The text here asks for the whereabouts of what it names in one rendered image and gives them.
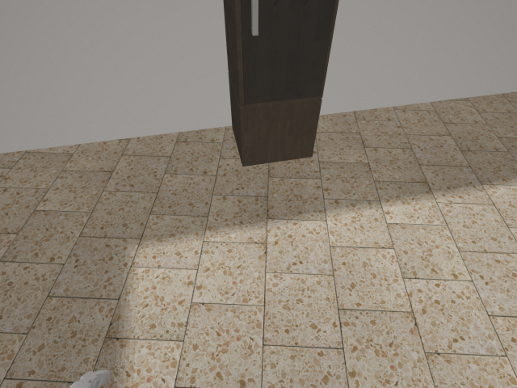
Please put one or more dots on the left robot hand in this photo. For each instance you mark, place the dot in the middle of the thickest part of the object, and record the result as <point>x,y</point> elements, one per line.
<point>92,379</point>

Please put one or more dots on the cupboard door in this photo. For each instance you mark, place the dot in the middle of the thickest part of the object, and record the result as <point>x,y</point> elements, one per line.
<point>288,57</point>

